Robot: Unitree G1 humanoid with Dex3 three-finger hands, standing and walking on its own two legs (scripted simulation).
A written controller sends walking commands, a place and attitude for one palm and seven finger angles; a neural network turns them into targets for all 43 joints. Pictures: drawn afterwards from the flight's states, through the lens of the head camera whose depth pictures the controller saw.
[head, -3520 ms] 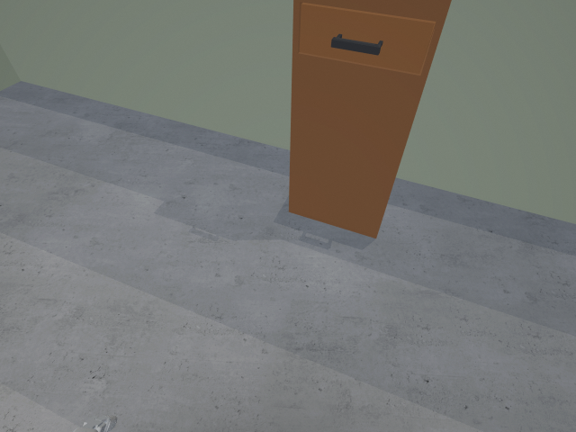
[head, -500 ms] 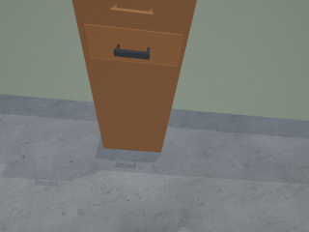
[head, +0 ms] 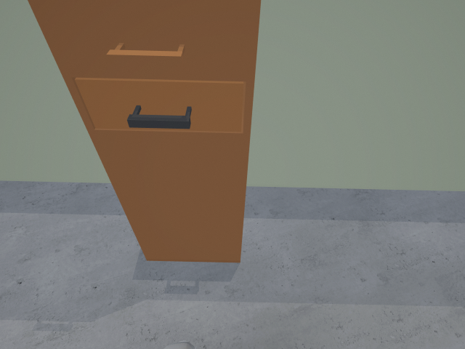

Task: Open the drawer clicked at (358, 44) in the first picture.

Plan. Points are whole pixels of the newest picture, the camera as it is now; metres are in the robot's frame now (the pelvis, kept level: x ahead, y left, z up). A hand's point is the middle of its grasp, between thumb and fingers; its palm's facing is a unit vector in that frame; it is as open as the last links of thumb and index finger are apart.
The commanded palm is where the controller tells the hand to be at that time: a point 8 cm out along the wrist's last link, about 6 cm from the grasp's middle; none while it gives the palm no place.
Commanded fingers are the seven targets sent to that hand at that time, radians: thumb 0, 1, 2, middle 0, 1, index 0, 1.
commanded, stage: come to a stop and stand still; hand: left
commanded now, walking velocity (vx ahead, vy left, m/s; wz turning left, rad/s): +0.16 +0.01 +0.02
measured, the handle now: (161, 115) +0.60 +0.19 +0.08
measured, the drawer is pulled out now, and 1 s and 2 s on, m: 0.00 0.00 0.00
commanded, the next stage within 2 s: look again from close up in 1.38 s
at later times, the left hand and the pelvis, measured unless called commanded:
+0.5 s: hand out of the picture +0.09 +0.19 -0.18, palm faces +0.04 -0.97 -0.23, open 7.4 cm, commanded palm none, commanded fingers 0.00 0.90 0.90 -0.20 -0.30 -0.20 -0.30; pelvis +0.06 -0.01 +0.00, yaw -2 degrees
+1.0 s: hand out of the picture +0.04 +0.08 -0.17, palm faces +0.10 -0.97 -0.22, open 7.3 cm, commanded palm none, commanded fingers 0.00 0.90 0.90 -0.20 -0.30 -0.20 -0.30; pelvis +0.02 -0.10 +0.00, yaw +2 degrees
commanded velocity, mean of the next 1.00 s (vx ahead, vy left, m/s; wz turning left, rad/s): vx -0.08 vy -0.04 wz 0.00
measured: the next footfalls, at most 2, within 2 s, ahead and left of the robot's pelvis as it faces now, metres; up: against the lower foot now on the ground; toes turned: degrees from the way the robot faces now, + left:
left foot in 0.14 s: +0.16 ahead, +0.12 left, +0.00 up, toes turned +9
right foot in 0.60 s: +0.11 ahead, -0.16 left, +0.00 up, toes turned -4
